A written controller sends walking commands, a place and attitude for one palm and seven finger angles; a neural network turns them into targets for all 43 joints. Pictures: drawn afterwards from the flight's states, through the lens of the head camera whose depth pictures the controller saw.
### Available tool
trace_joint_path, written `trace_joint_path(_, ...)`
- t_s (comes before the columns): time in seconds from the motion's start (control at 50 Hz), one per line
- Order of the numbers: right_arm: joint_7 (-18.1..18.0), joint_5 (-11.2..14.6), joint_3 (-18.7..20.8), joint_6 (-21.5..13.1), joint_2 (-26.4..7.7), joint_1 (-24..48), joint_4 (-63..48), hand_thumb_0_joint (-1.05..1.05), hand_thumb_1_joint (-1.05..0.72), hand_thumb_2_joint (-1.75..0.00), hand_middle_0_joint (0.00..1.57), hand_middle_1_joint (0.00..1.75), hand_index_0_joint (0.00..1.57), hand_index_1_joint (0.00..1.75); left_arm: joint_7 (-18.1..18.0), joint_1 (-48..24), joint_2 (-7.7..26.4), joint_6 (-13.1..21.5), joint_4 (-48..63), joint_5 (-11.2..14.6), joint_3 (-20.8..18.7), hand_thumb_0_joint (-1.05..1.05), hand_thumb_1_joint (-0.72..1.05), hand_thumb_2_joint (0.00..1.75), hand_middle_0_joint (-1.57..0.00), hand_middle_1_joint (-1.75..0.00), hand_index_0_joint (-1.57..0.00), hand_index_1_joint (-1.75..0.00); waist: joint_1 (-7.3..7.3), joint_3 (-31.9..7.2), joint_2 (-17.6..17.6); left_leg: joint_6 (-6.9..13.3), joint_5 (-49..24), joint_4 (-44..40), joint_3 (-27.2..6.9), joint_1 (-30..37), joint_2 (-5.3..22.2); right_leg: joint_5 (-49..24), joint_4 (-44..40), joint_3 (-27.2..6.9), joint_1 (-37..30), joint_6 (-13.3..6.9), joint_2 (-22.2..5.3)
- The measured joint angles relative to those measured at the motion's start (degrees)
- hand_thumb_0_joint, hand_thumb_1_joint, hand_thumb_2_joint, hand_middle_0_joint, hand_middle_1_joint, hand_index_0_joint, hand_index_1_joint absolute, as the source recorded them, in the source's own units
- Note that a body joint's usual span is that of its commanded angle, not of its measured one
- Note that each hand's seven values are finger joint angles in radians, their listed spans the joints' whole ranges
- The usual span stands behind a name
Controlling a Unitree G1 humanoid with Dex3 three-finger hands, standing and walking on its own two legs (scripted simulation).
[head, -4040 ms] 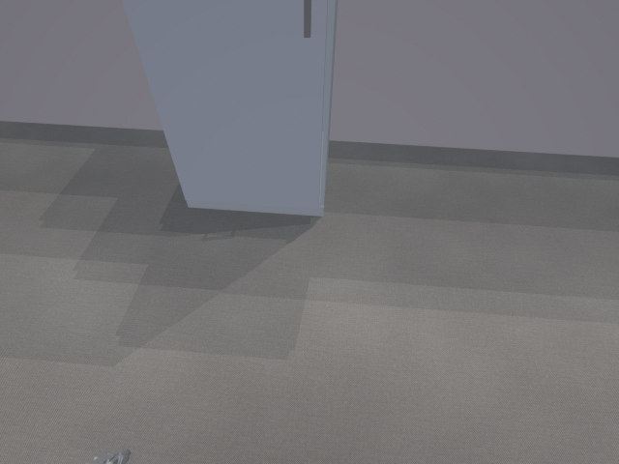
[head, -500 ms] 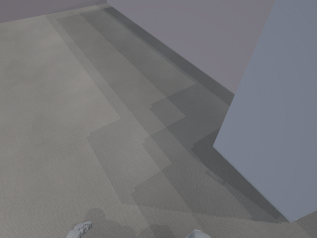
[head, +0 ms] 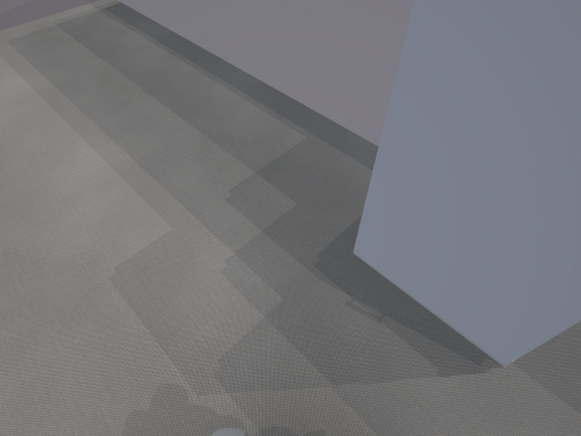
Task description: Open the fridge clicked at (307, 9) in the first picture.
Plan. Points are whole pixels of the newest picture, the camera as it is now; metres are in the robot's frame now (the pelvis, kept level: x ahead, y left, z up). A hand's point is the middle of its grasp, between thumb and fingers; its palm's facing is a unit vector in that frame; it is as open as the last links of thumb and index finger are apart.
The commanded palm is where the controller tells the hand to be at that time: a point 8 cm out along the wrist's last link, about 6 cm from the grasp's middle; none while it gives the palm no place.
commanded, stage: turn to face it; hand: right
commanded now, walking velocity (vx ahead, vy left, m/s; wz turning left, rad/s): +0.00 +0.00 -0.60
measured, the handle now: out of the picture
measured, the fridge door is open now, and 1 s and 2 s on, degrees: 0 0 0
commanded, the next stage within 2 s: take the last steps up to it in 0.94 s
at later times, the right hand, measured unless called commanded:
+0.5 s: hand out of the picture -0.01 -0.20 -0.18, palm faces +0.35 +0.90 -0.25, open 7.4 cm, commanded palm none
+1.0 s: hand out of the picture -0.01 -0.18 -0.15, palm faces +0.54 +0.79 -0.29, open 7.4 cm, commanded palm none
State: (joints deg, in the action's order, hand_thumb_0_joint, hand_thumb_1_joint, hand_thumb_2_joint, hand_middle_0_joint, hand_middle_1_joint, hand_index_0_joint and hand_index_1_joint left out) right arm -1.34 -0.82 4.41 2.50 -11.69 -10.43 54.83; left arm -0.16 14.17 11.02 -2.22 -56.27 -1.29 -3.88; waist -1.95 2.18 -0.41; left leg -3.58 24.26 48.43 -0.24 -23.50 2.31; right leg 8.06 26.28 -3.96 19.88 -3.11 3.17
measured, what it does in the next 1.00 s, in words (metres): steps on the spot, turning right: left foot, then right foot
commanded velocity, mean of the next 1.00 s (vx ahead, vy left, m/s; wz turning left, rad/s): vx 0.00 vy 0.00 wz -0.46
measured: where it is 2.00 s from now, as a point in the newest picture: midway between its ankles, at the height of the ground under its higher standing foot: outside the picture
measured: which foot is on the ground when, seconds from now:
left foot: up 0.00-0.08, down 0.10-0.50, up 0.52-0.86, down 0.88-1.00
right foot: down 0.00-0.10, up 0.12-0.48, down 0.50-0.88, up 0.90-1.00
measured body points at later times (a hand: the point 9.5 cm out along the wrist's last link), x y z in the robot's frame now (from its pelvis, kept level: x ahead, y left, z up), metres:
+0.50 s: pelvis +0.00 +0.01 -0.02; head +0.05 -0.01 +0.43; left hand +0.20 +0.23 -0.15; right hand -0.03 -0.24 -0.16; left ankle +0.00 +0.16 -0.74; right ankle -0.04 -0.10 -0.74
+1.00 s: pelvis +0.03 +0.04 -0.01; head +0.07 +0.05 +0.44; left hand +0.23 +0.20 -0.17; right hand -0.04 -0.22 -0.13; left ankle +0.09 +0.12 -0.74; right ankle -0.07 -0.07 -0.67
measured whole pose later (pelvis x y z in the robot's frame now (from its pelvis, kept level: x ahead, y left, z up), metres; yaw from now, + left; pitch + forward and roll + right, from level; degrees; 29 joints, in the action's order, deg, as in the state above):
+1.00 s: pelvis +0.03 +0.04 -0.01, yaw -32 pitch -1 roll -2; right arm -1.1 -1.3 1.5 0.5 -10.0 -12.3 51.0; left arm 0.8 9.7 13.6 -4.4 -54.3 -0.8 -4.3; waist 0.0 3.6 -3.0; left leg 1.5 17.2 32.8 6.6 -15.0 3.8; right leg 26.3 59.9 -2.0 24.9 1.9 1.6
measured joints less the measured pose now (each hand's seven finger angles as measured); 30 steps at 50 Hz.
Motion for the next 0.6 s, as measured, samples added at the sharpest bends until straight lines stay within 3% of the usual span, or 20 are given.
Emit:
trace_joint_path(0.08, -0.15, 0.37, -0.32, -0.63, -0.12, 1.66, -2.32, 0.00, -0.91, -0.90, 0.20, 0.30, 0.20, 0.30, 0.24, 0.63, 0.91, -0.87, 0.41, 0.01, -0.83, 0.01, 0.90, 0.90, -0.20, -0.30, -0.21, -0.30, -0.66, -0.31, -1.36, 0.70, -3.01, -11.07, 0.20, 5.21, -1.65, 0.23, 1.74, -3.03, 1.61, 1.52, 0.94)
trace_joint_path(0.12, -0.30, 0.08, -0.57, -1.50, -0.28, 1.55, -3.59, 0.00, -0.90, -0.90, 0.20, 0.30, 0.20, 0.30, 0.43, 0.90, 1.37, -1.27, 0.84, 0.38, -1.35, 0.01, 0.90, 0.90, -0.20, -0.30, -0.21, -0.30, -0.10, -0.83, -1.30, 2.80, -7.34, -18.34, 0.55, 8.17, -1.20, 4.20, 6.00, -3.38, 3.80, 2.77, 1.85)
trace_joint_path(0.18, -0.40, -0.15, -1.41, -1.38, 0.56, 1.11, -4.16, 0.00, -0.90, -0.90, 0.20, 0.30, 0.20, 0.30, 0.62, 0.54, 2.63, -2.07, 1.19, 0.01, -2.17, 0.01, 0.90, 0.90, -0.20, -0.30, -0.20, -0.30, -0.25, -0.80, -2.48, 3.68, -6.65, -17.73, 2.99, 9.38, -0.29, 14.89, 22.65, -0.51, 8.84, 4.50, 1.18)
trace_joint_path(0.22, -0.46, -0.22, -1.68, -1.41, 0.92, 0.59, -4.25, 0.00, -0.90, -0.90, 0.20, 0.30, 0.20, 0.30, 0.99, 0.08, 3.24, -2.22, 1.62, -0.09, -2.34, 0.01, 0.90, 0.90, -0.20, -0.30, -0.20, -0.30, -0.43, -0.56, -2.39, 3.53, -6.44, -18.92, 4.29, 10.99, 0.67, 14.88, 31.92, 1.98, 10.91, 5.57, -0.37)
trace_joint_path(0.26, -0.41, -0.34, -1.97, -1.64, 1.13, 0.38, -4.25, 0.00, -0.90, -0.90, 0.20, 0.30, 0.20, 0.30, 1.21, -0.49, 3.60, -2.14, 2.12, 0.00, -2.27, 0.01, 0.90, 0.90, -0.20, -0.30, -0.20, -0.30, -0.66, 0.08, -1.91, 3.46, -6.38, -19.57, 5.73, 12.30, 1.81, 14.56, 36.09, 3.74, 11.30, 6.63, -2.11)
trace_joint_path(0.32, -0.19, -0.51, -2.44, -1.95, 1.39, 0.07, -4.42, 0.00, -0.90, -0.90, 0.20, 0.30, 0.20, 0.30, 1.43, -1.76, 3.93, -2.45, 2.47, 0.12, -2.03, 0.01, 0.91, 0.90, -0.20, -0.30, -0.20, -0.30, -0.34, 1.17, -0.96, 3.16, -5.79, -19.48, 8.00, 13.48, 3.59, 15.04, 34.85, 5.41, 9.76, 7.54, -4.26)
trace_joint_path(0.4, 0.18, -0.80, -2.77, -1.81, 1.15, -1.06, -4.49, 0.00, -0.90, -0.90, 0.20, 0.30, 0.20, 0.30, 1.75, -4.52, 4.19, -2.86, 2.84, 0.28, -1.43, 0.01, 0.91, 0.90, -0.20, -0.30, -0.20, -0.30, 0.94, 2.56, 0.25, 2.32, -4.44, -17.86, 10.65, 13.55, 5.61, 15.85, 26.81, 7.08, 5.86, 7.47, -5.67)
trace_joint_path(0.46, 0.38, -0.85, -2.38, -1.33, 0.08, -2.19, -4.05, 0.00, -0.90, -0.90, 0.21, 0.30, 0.20, 0.30, 1.88, -6.42, 4.15, -2.34, 3.83, 0.41, -0.84, 0.01, 0.91, 0.90, -0.20, -0.30, -0.20, -0.29, 2.01, 3.36, 1.49, 1.24, -2.71, -15.22, 12.58, 12.86, 7.18, 14.84, 17.70, 8.81, 1.59, 6.63, -5.61)
trace_joint_path(0.5, 0.56, -0.52, -1.88, -0.96, -0.95, -3.55, -3.77, 0.00, -0.90, -0.90, 0.21, 0.30, 0.20, 0.30, 2.04, -7.10, 4.51, -1.43, 5.09, 0.32, -0.45, 0.01, 0.91, 0.90, -0.20, -0.30, -0.20, -0.30, 2.46, 3.15, 1.89, 0.31, -0.62, -10.63, 13.55, 10.94, 8.23, 8.46, 8.91, 9.79, -2.43, 4.92, -5.40)
trace_joint_path(0.54, 0.61, -0.19, -1.18, 0.18, -2.77, -3.55, -2.94, 0.00, -0.90, -0.90, 0.21, 0.30, 0.20, 0.30, 1.86, -8.18, 3.97, -0.11, 5.82, 0.39, -0.30, 0.01, 0.90, 0.90, -0.20, -0.30, -0.20, -0.30, 2.72, 3.80, 3.50, -0.61, 5.04, 0.71, 9.89, 6.07, 8.30, 9.81, 10.62, 9.57, -1.22, 2.23, -4.33)
trace_joint_path(0.6, 0.13, -0.02, -0.25, 1.57, -4.35, -3.04, -1.57, 0.01, -0.90, -0.90, 0.20, 0.30, 0.20, 0.30, 1.08, -8.29, 3.21, 0.91, 6.35, 0.49, 0.41, 0.01, 0.90, 0.90, -0.20, -0.30, -0.20, -0.30, 3.09, 3.91, 3.77, -1.16, 7.14, 13.14, 5.40, -0.08, 5.50, 10.89, 10.38, 8.29, -1.40, 1.74, -4.08)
